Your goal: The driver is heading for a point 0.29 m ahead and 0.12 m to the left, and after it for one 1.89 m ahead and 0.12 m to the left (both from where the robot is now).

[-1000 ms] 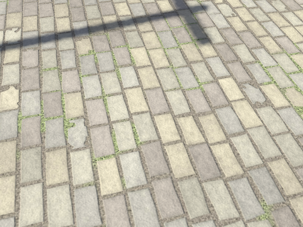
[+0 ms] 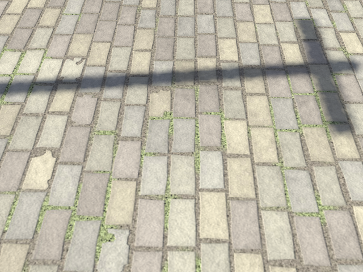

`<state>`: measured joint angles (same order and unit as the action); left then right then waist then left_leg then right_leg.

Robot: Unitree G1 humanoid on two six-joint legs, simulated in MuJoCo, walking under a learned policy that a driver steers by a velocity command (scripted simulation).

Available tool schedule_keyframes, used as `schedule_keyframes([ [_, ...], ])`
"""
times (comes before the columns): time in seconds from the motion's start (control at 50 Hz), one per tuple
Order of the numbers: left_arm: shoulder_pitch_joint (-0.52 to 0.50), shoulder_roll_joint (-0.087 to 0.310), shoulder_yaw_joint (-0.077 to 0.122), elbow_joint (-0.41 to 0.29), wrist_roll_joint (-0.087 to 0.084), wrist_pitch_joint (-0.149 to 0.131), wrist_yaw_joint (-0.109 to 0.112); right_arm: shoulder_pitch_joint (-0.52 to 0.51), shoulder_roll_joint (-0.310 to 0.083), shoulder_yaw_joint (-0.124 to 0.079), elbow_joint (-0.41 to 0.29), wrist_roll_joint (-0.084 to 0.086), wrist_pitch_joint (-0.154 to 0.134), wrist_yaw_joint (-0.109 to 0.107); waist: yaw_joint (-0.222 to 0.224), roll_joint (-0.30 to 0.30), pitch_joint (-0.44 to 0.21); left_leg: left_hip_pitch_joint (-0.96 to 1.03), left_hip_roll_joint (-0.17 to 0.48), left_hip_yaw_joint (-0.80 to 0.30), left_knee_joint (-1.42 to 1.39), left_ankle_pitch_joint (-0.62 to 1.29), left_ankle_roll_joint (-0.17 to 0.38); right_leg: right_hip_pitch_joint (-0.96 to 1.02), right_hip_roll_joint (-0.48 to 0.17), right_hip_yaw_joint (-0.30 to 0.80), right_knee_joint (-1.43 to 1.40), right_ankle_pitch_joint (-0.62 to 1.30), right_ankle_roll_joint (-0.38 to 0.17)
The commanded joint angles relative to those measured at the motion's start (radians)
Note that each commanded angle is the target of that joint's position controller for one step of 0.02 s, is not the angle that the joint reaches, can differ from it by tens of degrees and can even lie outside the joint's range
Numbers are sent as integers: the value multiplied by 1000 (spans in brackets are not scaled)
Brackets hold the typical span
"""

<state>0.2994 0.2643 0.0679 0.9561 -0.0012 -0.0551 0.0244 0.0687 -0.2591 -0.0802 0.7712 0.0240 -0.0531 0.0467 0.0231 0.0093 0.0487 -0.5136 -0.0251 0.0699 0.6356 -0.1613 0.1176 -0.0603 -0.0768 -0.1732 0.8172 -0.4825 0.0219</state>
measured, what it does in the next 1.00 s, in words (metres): walks ahead: right foot, then left foot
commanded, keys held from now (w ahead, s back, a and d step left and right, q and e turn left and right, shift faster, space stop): w+q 0.24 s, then w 0.50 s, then no key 0.26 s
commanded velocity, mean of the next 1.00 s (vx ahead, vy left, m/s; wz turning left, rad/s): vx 0.45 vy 0.00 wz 0.26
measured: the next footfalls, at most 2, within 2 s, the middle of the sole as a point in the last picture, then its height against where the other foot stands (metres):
right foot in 0.44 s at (220, 268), level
left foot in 0.94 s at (140, 212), level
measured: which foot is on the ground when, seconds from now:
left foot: down 0.00-0.46, up 0.48-0.92, down 0.94-1.00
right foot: up 0.00-0.42, down 0.44-0.96, up 0.98-1.00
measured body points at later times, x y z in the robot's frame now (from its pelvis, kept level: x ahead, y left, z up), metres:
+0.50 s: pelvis +0.30 -0.02 +0.01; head +0.33 -0.02 +0.46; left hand +0.44 +0.27 -0.08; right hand +0.39 -0.29 -0.12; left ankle +0.11 +0.07 -0.67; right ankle +0.42 -0.10 -0.72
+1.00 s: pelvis +0.53 +0.06 +0.01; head +0.57 +0.08 +0.46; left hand +0.48 +0.33 -0.13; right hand +0.81 -0.11 -0.07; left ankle +0.62 +0.19 -0.71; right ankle +0.43 -0.10 -0.68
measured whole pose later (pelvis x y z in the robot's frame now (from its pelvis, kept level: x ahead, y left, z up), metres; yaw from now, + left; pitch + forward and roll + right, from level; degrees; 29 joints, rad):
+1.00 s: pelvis +0.53 +0.06 +0.01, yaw +14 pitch +3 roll -1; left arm 0.32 0.29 0.04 0.91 0.00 -0.06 0.00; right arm 0.04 -0.24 -0.04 0.69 -0.02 -0.08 0.02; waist 0.07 0.00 0.03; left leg -0.48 0.00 0.01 0.51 -0.07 0.04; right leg -0.21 0.01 0.03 0.82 -0.54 0.02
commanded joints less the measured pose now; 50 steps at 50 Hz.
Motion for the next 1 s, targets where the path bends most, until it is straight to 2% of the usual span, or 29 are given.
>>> schedule_keyframes([
  [0.02,-101,126,9,-159,-39,-96,-30,354,-219,-62,9,-15,-10,-16,-156,104,-346,913,345,-791,-336,-68,278,-764,69,273,619,-53,-32],
  [0.04,-139,126,7,-172,-47,-110,-32,294,-176,-51,2,-11,-17,-18,-128,60,-231,772,305,-637,-335,-8,235,-775,23,260,545,40,-52],
  [0.06,-139,123,12,-160,-24,-109,-24,214,-145,-40,-17,-7,-20,-18,-77,-14,-157,606,260,-526,-346,78,203,-711,-17,254,451,100,-48],
  [0.08,-126,137,23,-154,-6,-97,-18,160,-116,-30,-36,-12,-20,-20,-38,-11,-119,480,228,-454,-368,157,187,-632,-43,252,379,137,-38],
  [0.1,-110,136,27,-156,-1,-81,-18,140,-110,-26,-49,-18,-20,-24,-12,5,-108,403,209,-429,-392,187,184,-573,-54,253,344,157,-26],
  [0.14,-107,109,25,-168,10,-58,-15,148,-139,-32,-54,-14,-23,-35,4,15,-92,318,188,-379,-417,256,190,-542,-50,233,253,194,8],
  [0.18,-175,92,20,-198,16,-50,-10,180,-169,-41,-51,-11,-24,-49,-11,24,-66,276,163,-334,-427,277,177,-557,-32,218,120,298,36],
  [0.26,-313,61,3,-239,7,-57,-23,234,-169,-41,-43,-5,-13,-62,-71,70,-51,250,107,-282,-407,153,112,-482,31,204,-195,555,40],
  [0.36,-371,101,6,-269,-3,-77,-50,311,-148,-32,-6,-5,-9,-63,-102,94,-41,395,187,-367,-325,102,92,-470,40,221,-315,550,-6],
  [0.4,-335,123,13,-268,-3,-86,-55,308,-159,-35,-3,-11,-3,-65,-75,118,-38,449,215,-399,-274,178,77,-438,48,209,-335,456,-40],
  [0.42,-270,137,21,-250,-1,-90,-54,294,-157,-33,-8,-11,0,-65,-36,123,-60,458,196,-389,-213,289,61,-354,66,185,-368,442,-64],
  [0.44,-156,172,37,-221,9,-94,-49,283,-131,-23,-17,-15,0,-63,17,102,-141,430,141,-350,-68,387,35,-180,46,199,-360,468,-102],
  [0.46,5,230,51,-203,21,-95,-46,304,-93,-4,-38,-30,-2,-63,70,-8,-293,275,69,-282,215,211,-4,102,-115,375,-318,494,-176],
  [0.48,115,295,74,-149,14,-81,-54,462,-24,15,-36,2,-17,-58,22,-344,-409,-94,-78,-194,555,-332,-80,421,-314,840,-434,254,-345],
  [0.5,119,198,50,-150,-16,-77,-60,412,-115,3,-22,14,-24,-59,60,-242,-342,-240,-33,-263,665,-411,-78,407,-316,954,-520,-8,-325],
  [0.52,50,145,33,-165,-16,-72,-56,277,-165,-10,-50,14,-26,-58,78,-138,-192,-291,11,-246,683,-320,-71,276,-276,808,-536,-15,-275],
  [0.54,-16,133,23,-180,-1,-63,-53,206,-154,-6,-70,1,-28,-59,55,-63,-121,-264,57,-201,649,-243,-70,142,-236,691,-550,90,-252],
  [0.56,-54,115,16,-182,7,-59,-53,176,-141,-8,-82,-14,-30,-58,31,-53,-70,-238,89,-186,582,-192,-74,38,-203,617,-573,197,-253],
  [0.58,-70,99,8,-183,16,-61,-52,188,-128,-10,-81,-17,-29,-55,3,-80,-66,-180,117,-183,533,-160,-74,-20,-171,556,-591,278,-242],
  [0.64,-50,113,10,-164,2,-66,-49,204,-82,-1,-80,-14,-20,-53,-17,-103,-69,-146,136,-147,419,-133,-92,-68,-146,450,-637,430,-257],
  [0.7,-23,154,21,-147,-5,-59,-37,113,-60,11,-109,-21,-21,-52,1,-77,-53,-171,146,-124,244,2,-116,-68,-140,372,-670,516,-257],
  [0.78,19,162,19,-122,-12,-42,-29,-1,-41,22,-130,-19,-30,-40,36,-79,-25,-76,99,-78,6,200,-124,-84,-87,250,-646,677,-211],
  [0.86,70,164,14,-90,-14,-16,-24,-60,-55,17,-153,-19,-40,-21,48,-102,-47,-5,49,-73,-103,231,-98,-2,-109,244,-538,800,-177],
  [0.9,33,180,18,-92,-18,-8,-18,3,-88,4,-137,-28,-44,-17,-6,-112,-83,95,31,-75,-169,222,-67,25,-111,255,-443,844,-146],
  [0.92,17,176,16,-96,-19,-6,-16,91,-113,-8,-105,-38,-46,-21,-50,-99,-128,224,14,-59,-214,287,-45,11,-78,240,-349,889,-122],
  [0.94,32,147,5,-106,-3,-12,-15,179,-176,-25,-86,-49,-48,-30,-78,-37,-209,417,103,-122,-184,618,-5,-74,-20,203,-193,765,-77],
  [0.96,140,64,-24,-110,21,-24,-21,252,-227,-27,-86,-79,-37,-41,-56,157,-363,771,360,-377,-85,1000,145,-359,68,174,128,275,-11],
  [0.98,224,54,-35,-73,6,-22,-29,276,-156,-7,-69,-55,-20,-36,-54,252,-510,837,464,-535,-112,1002,249,-433,100,249,309,-228,18],
  [1.0,179,140,-11,-73,-17,-11,-33,246,-127,2,-68,-34,-5,-28,-65,160,-448,731,407,-499,-160,760,218,-472,58,287,369,-230,22],
])
Velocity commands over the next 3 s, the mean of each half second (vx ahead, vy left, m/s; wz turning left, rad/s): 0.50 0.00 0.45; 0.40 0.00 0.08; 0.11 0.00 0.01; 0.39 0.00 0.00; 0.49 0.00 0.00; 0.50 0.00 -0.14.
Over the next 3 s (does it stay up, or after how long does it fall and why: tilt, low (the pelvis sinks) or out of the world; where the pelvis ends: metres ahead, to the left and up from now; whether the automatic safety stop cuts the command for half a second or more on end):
stays up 1.37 0.27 0.03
